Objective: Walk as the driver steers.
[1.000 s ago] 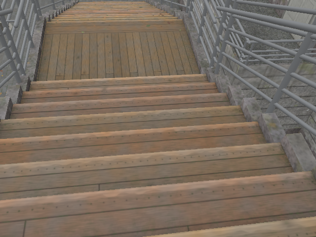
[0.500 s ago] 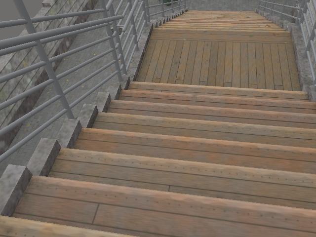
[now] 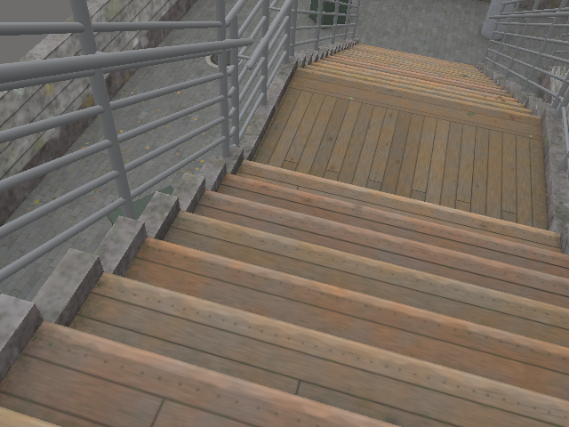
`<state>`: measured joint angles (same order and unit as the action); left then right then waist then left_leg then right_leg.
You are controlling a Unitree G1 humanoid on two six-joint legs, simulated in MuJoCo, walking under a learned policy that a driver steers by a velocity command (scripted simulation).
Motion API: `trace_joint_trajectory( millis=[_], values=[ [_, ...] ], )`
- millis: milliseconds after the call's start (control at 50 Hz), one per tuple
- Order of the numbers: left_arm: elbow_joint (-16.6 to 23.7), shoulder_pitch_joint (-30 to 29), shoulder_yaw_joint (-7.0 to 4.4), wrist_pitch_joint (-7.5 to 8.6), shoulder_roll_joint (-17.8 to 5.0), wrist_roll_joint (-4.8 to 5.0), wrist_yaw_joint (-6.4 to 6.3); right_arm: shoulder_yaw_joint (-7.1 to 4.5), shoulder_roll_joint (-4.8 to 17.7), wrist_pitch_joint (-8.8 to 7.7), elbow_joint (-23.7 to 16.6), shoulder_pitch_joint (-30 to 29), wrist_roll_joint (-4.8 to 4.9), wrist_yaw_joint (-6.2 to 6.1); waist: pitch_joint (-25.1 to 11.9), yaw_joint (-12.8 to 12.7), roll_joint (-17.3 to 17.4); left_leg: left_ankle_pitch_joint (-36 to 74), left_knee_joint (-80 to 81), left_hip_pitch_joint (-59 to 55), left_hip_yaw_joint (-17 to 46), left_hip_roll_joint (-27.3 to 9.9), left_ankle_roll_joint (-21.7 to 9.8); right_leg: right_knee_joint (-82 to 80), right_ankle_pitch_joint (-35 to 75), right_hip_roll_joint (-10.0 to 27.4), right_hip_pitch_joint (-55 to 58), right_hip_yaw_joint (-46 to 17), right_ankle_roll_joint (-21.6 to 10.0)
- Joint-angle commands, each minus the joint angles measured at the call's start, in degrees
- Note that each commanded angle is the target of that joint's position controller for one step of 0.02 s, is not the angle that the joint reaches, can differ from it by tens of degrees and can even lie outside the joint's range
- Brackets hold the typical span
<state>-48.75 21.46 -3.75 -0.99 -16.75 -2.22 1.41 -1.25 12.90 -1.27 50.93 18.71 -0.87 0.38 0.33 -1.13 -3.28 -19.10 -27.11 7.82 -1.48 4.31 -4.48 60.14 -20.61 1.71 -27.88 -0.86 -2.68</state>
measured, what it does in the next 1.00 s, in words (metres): goes down: right foot 0.16 m lower, then left foot 0.16 m lower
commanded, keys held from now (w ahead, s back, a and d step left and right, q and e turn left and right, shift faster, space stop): w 0.74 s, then w+e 0.26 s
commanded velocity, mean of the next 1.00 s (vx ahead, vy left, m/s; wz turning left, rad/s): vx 0.49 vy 0.00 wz -0.05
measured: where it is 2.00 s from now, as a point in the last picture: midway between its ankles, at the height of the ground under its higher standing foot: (289, 365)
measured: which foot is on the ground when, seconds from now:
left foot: down 0.00-0.34, up 0.36-0.86, down 0.88-1.00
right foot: up 0.00-0.32, down 0.34-0.88, up 0.90-1.00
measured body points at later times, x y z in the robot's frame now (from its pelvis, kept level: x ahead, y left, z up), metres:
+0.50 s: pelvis +0.26 -0.03 -0.18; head +0.26 -0.03 +0.27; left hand +0.25 +0.22 -0.32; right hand +0.27 -0.28 -0.33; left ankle +0.24 +0.12 -0.75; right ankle +0.24 -0.08 -0.90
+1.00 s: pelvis +0.55 +0.05 -0.34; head +0.56 +0.07 +0.11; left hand +0.48 +0.30 -0.49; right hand +0.66 -0.18 -0.46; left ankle +0.61 +0.13 -1.06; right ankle +0.40 -0.08 -0.83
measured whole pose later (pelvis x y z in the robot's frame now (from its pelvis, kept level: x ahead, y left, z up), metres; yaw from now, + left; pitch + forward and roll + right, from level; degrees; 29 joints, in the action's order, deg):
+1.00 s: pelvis +0.55 +0.05 -0.34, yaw -4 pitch -1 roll +0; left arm -59.4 26.6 -2.1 0.6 -11.7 -0.4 -2.9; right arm -2.2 10.4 -3.5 53.6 8.9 -1.6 1.4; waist 2.1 -5.3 -1.6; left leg -13.1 -34.4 20.2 -5.6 -0.1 -4.1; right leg 102.6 -35.7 -0.6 -27.1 -2.9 -5.5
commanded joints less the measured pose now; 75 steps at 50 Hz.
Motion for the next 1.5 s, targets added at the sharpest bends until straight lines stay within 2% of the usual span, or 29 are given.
trace_joint_trajectory(
  millis=[20,160,260,320,340,360,380,400,420,440,500,540,560,640,800,860,880,900,920,940,980,1040,1140,1180,1380,1420,1460,1480,1500],
  values=[
    [1.91,-2.12,-2.35,0.39,-5.71,0.16,0.50,-2.06,8.63,-2.12,0.73,3.37,0.57,-0.95,3.97,-0.31,6.67,24.26,7.42,-4.93,11.23,-13.10,-5.86,-3.87,15.27,1.09,-11.77,-6.84,0.27],
    [2.39,-13.46,-0.08,1.04,0.19,-1.13,2.14,-0.25,5.92,-3.01,3.03,5.58,0.66,-2.73,3.81,1.87,6.62,6.04,-4.80,13.64,10.53,-9.09,-6.57,-20.03,48.31,-1.14,1.32,0.29,-0.84],
    [3.21,-17.87,1.45,1.82,1.16,1.19,0.18,-0.33,7.13,-1.97,5.94,12.28,-1.60,-3.74,8.71,7.12,4.86,13.71,-19.26,6.75,11.63,-8.92,-6.75,-35.39,40.21,-0.52,1.88,1.36,-0.75],
    [-4.68,5.87,-0.17,2.84,-1.95,0.32,-0.98,-0.03,7.10,-1.34,7.35,11.45,-1.60,-3.16,0.46,-3.47,2.11,31.24,-47.89,9.23,8.28,-7.18,-6.64,-38.91,37.56,-2.12,25.10,5.02,-3.48],
    [-6.75,12.26,-1.45,2.64,-4.11,0.82,-0.84,-1.22,7.17,-1.31,7.73,11.04,-0.87,-2.60,-2.20,-7.28,-4.76,8.75,-71.39,16.28,4.48,0.08,-5.07,-48.44,38.37,4.37,35.01,-3.05,-6.20],
    [-8.05,17.12,-1.13,3.27,-6.92,0.32,0.00,-0.88,3.11,-1.80,6.96,17.16,1.81,-3.18,-10.50,-2.63,-11.01,-32.50,-91.85,36.80,5.81,3.30,-3.09,-17.85,77.03,15.19,57.18,-9.89,-8.46],
    [-7.05,18.62,-1.49,3.06,-7.60,1.69,0.69,-0.89,5.59,-2.25,5.06,16.09,2.48,-3.83,-15.59,-4.34,-7.15,-27.21,-92.70,48.49,8.98,1.41,-3.87,-18.31,69.82,20.12,63.61,-17.39,-11.76],
    [-5.66,14.94,-1.41,3.07,-6.87,1.56,0.15,-1.60,8.54,-2.24,4.48,11.90,1.08,-3.90,-8.31,-3.99,-1.24,-17.90,-85.57,55.03,8.64,-0.78,-3.48,-27.96,44.30,22.25,53.61,-19.43,-15.49],
    [-5.81,9.91,-1.98,2.90,-7.45,1.60,-0.98,-1.78,8.56,-1.43,2.14,4.44,-0.71,-3.48,-4.23,-3.53,-6.88,-15.00,-81.65,57.81,6.41,-3.23,-2.06,-35.79,13.78,24.42,42.95,-28.41,-19.65],
    [-5.50,8.14,-0.61,3.20,-3.61,1.30,-1.18,-2.52,9.72,-0.27,2.60,0.71,-2.25,-2.93,2.18,-1.99,0.97,-14.27,-79.09,56.12,7.00,-4.57,-1.37,-38.89,7.57,22.80,31.93,-29.38,-19.66],
    [-5.82,2.05,1.23,6.73,-1.44,0.69,-1.31,-2.30,3.67,0.84,2.25,-3.46,-2.01,-0.85,10.38,4.86,2.31,11.57,-38.05,32.72,6.88,-7.95,3.09,-42.39,18.22,10.69,0.00,-13.05,-11.97],
    [-6.96,3.09,0.62,6.66,-3.61,1.45,-1.81,-1.33,0.45,1.47,5.02,-1.40,-3.44,0.25,5.25,5.11,-3.16,18.00,-33.55,22.44,2.14,-7.78,3.15,-39.46,33.55,8.72,-0.49,-9.77,-11.92],
    [-7.02,3.70,0.60,6.44,-3.36,1.08,-1.35,-1.64,0.59,1.75,6.80,3.13,-2.27,0.65,1.86,6.25,-4.76,24.92,-38.60,20.37,1.58,-7.34,1.84,-36.82,35.95,9.19,1.29,-9.90,-11.29],
    [-9.11,11.88,1.12,6.92,-0.54,1.01,-2.65,-2.70,3.90,-0.39,2.19,-16.73,-2.41,1.02,7.16,-1.64,0.48,36.96,-23.01,45.63,5.80,-9.53,0.52,-30.64,8.48,7.95,22.10,-16.73,-11.58],
    [-9.98,12.31,1.78,5.06,0.32,0.15,-3.09,-0.99,2.26,-1.99,-3.83,-24.56,0.44,1.61,10.15,-7.66,0.60,44.56,4.10,20.07,2.37,-8.84,2.24,-18.17,9.74,4.15,14.30,-11.53,-8.17],
    [-11.54,13.66,1.58,2.98,-1.48,-1.27,-4.43,-2.47,5.52,-3.03,2.38,-5.96,-0.33,-0.15,3.93,-1.12,4.59,40.82,13.04,3.95,0.24,-8.11,1.79,7.16,25.69,2.09,19.04,-9.74,-8.35],
    [-11.96,14.13,1.24,2.67,-2.01,-0.05,-4.52,-3.56,7.96,-3.03,5.15,4.44,-1.04,-0.15,-0.71,3.89,6.15,42.82,12.41,-11.30,0.86,-9.93,1.88,22.25,17.84,-0.23,10.58,-8.46,-8.07],
    [-12.79,18.68,0.72,3.02,0.60,2.13,-4.22,-3.90,10.96,-2.95,7.28,11.39,-1.96,0.51,-7.04,3.74,15.35,68.41,-3.16,-30.07,5.61,-17.74,-0.16,44.05,-27.03,-7.88,-6.17,-3.84,-5.14],
    [-10.79,24.46,1.01,3.43,0.59,4.70,-5.12,-3.89,11.37,-2.46,6.57,13.89,-1.23,1.50,-18.76,2.32,15.54,77.76,-18.98,-44.77,13.99,-28.71,-4.24,55.62,-32.65,-4.80,-18.92,-4.56,-3.58],
    [-9.42,19.03,0.96,3.45,-1.38,4.65,-5.54,-3.70,9.62,-2.04,4.69,13.34,0.37,2.06,-20.00,5.54,12.18,53.21,-12.00,-42.12,18.35,-31.59,-7.62,51.72,-24.66,-1.39,-26.40,-4.45,-3.66],
    [-5.89,4.19,0.42,1.96,-1.98,0.95,-4.55,-3.36,6.72,-1.77,2.72,5.27,-0.43,0.36,-6.81,5.26,8.78,9.35,6.04,-14.57,22.39,-30.48,-11.89,47.54,-9.92,0.95,-25.92,-1.03,-2.37],
    [-5.93,1.70,-0.04,-0.27,1.89,-0.37,-2.24,-2.27,4.26,-4.38,2.99,0.25,-0.73,-0.11,6.29,-1.48,6.07,19.59,7.49,15.15,9.68,-23.38,-7.09,19.38,6.89,4.11,-10.76,-4.14,-0.32],
    [-5.90,2.20,-0.66,-1.51,2.72,-0.80,-1.00,-3.17,7.39,-4.30,3.99,4.78,-0.64,-0.43,-0.77,-2.67,9.06,25.65,1.44,9.75,6.85,-24.05,-8.15,11.48,20.17,2.29,-11.55,-1.09,-0.70],
    [-2.46,-8.63,-1.39,-1.36,1.88,-0.54,-0.47,-2.13,2.36,-4.64,5.56,7.56,0.16,-0.33,2.86,-0.10,6.84,7.30,0.75,4.20,6.48,-21.99,-5.35,4.71,30.91,3.92,-21.78,-6.89,-2.32],
    [2.86,-26.99,0.43,1.86,4.05,1.70,2.33,-1.70,3.95,-3.81,6.15,12.86,-1.33,-3.20,11.30,9.06,5.52,3.63,-16.53,6.62,-6.44,-19.41,0.20,-33.59,52.79,0.35,-4.46,5.00,-0.12],
    [1.23,-22.39,0.53,2.09,2.49,0.77,1.41,-2.43,5.27,-1.93,7.32,14.45,-1.06,-4.48,10.54,7.86,7.77,14.30,-24.78,4.46,-6.25,-19.91,-0.37,-38.12,45.80,0.91,2.14,5.13,-0.60],
    [-5.52,-3.42,-1.09,3.01,-1.15,-0.35,0.10,-2.86,7.36,-0.66,6.98,12.09,-0.62,-4.64,2.09,-1.67,6.01,20.76,-48.38,4.57,-8.36,-16.94,-0.85,-44.14,46.56,-1.96,20.22,6.14,-2.52],
    [-8.30,2.65,-2.18,2.48,-3.31,-1.06,-0.23,-3.40,7.34,-0.28,7.22,12.11,0.54,-4.31,-3.69,-4.70,0.57,1.35,-64.13,14.09,-10.57,-12.78,-0.11,-42.06,49.83,0.21,36.34,4.89,-1.89],
    [-8.76,6.11,-3.31,2.62,-10.70,-1.45,0.36,-2.98,3.48,-0.09,5.14,15.15,2.33,-4.11,-8.53,-2.79,-12.25,-39.38,-91.80,39.00,-11.29,-5.26,3.08,-18.93,99.37,11.15,57.89,-2.95,-7.51]
  ],
)
Velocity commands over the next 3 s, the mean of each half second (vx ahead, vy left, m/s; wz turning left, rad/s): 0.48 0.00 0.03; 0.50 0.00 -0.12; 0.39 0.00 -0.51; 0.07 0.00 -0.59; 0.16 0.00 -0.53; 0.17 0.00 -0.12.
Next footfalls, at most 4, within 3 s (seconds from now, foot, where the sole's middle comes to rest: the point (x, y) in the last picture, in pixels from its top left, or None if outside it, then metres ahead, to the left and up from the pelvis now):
0.34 right None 0.28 -0.09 -0.94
0.88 left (233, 424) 0.65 0.14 -1.10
1.48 right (321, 371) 0.91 -0.14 -1.26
2.14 left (266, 353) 0.96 0.05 -1.26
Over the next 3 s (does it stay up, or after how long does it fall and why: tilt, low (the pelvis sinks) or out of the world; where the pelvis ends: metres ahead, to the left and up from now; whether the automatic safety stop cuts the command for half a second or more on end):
stays up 0.94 -0.13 -0.49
